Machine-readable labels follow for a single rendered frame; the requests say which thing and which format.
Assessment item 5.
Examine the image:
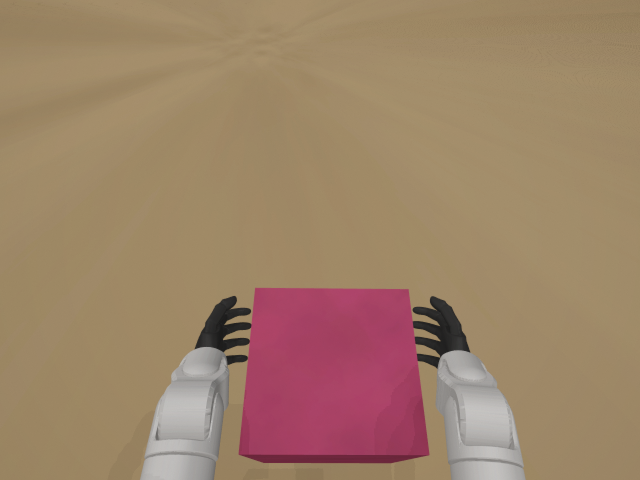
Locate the robot left hand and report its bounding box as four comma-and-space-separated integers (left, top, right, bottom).
194, 296, 251, 365

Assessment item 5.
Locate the robot right hand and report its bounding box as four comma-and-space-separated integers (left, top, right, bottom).
413, 296, 470, 369

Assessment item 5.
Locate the carton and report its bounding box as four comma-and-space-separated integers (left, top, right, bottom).
238, 288, 430, 463

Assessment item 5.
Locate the robot right forearm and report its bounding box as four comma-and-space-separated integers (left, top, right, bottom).
435, 350, 526, 480

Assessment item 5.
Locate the robot left forearm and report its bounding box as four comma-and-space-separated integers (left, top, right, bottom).
140, 347, 229, 480

